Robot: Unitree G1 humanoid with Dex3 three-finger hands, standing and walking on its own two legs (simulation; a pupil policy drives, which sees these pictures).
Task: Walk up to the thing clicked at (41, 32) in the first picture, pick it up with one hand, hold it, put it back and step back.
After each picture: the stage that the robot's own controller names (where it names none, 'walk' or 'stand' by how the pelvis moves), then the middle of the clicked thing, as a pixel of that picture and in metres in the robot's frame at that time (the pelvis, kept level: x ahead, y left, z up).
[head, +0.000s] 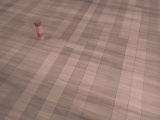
stand; (39, 30) +1.58 +0.48 -0.66
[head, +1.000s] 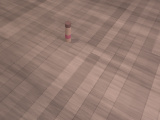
walk; (68, 32) +1.49 +0.18 -0.63
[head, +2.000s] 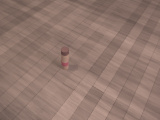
walk; (64, 58) +0.99 +0.13 -0.63
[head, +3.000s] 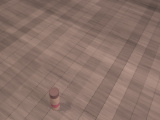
walk; (54, 99) +0.61 +0.16 -0.64
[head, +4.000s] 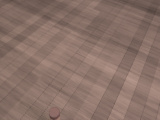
stand; (55, 118) +0.46 +0.13 -0.64
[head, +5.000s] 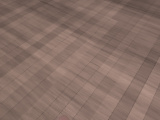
stand; out of the picture +0.44 +0.12 -0.65
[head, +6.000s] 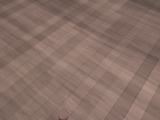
stand; out of the picture +0.45 +0.11 -0.65
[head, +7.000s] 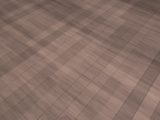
stand; out of the picture +0.43 +0.11 -0.65
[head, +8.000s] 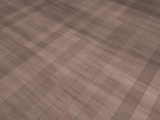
stand; out of the picture +0.45 +0.10 -0.66
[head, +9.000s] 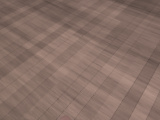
stand; out of the picture +0.44 +0.11 -0.66
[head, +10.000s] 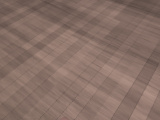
stand; out of the picture +0.43 +0.11 -0.66
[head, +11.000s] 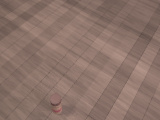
go down; (56, 104) +0.46 +0.12 -0.61
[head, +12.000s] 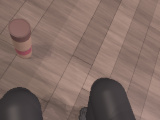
go down; (22, 42) +0.52 +0.18 -0.24
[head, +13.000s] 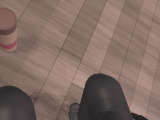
close in; (6, 34) +0.51 +0.19 -0.23
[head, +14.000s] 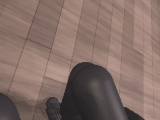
close; out of the picture +0.50 +0.23 -0.17
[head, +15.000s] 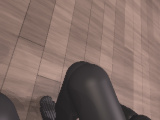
lift; out of the picture +0.47 +0.21 -0.17
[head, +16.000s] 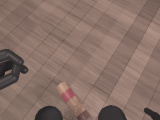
close; (72, 101) +0.36 +0.03 -0.50
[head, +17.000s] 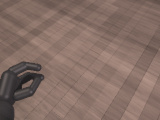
go down; out of the picture +0.31 +0.01 -0.69
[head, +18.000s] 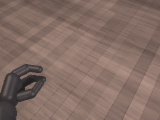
close; out of the picture +0.30 +0.03 -0.71
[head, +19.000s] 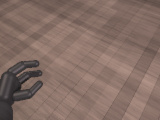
stand; out of the picture +0.31 +0.04 -0.70
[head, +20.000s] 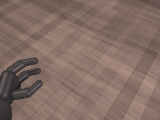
stand; out of the picture +0.29 +0.05 -0.71
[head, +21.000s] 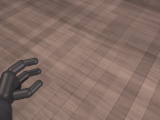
stand; out of the picture +0.27 +0.06 -0.71
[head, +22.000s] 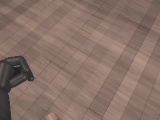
crouch; out of the picture +0.29 +0.08 -0.65
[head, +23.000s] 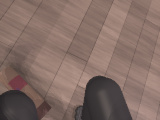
lower; (24, 92) +0.33 +0.14 -0.33
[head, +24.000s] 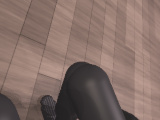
lower; out of the picture +0.29 +0.19 -0.27
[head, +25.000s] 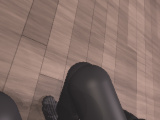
lower; out of the picture +0.29 +0.19 -0.26
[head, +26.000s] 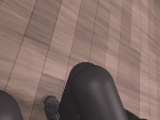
lower; out of the picture +0.29 +0.19 -0.26
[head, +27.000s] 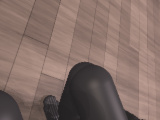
lower; out of the picture +0.29 +0.19 -0.26
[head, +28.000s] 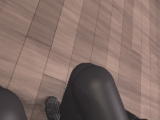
open; out of the picture +0.30 +0.19 -0.26
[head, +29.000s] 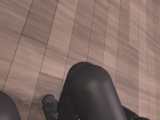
rise; out of the picture +0.30 +0.20 -0.26
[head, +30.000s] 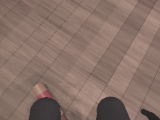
walk; (49, 104) +0.31 +0.14 -0.46
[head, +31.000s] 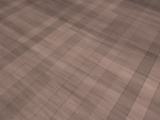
stand; out of the picture +0.24 +0.11 -0.69
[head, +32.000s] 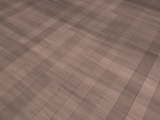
stand; out of the picture +0.25 +0.12 -0.69
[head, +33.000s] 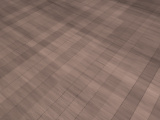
stand; out of the picture +0.25 +0.11 -0.73
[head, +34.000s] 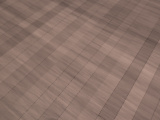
walk; out of the picture +0.29 +0.08 -0.72
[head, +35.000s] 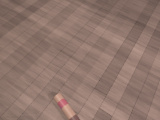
walk; (66, 108) +0.47 +0.07 -0.73
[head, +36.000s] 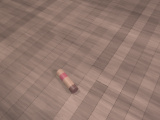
walk; (66, 80) +0.80 +0.18 -0.72
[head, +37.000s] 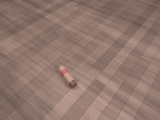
stand; (67, 76) +0.94 +0.11 -0.73
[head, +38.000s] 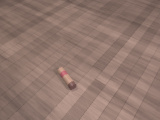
stand; (66, 78) +0.95 +0.13 -0.75
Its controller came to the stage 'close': yes
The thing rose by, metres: 0.00
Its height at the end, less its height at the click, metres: -0.09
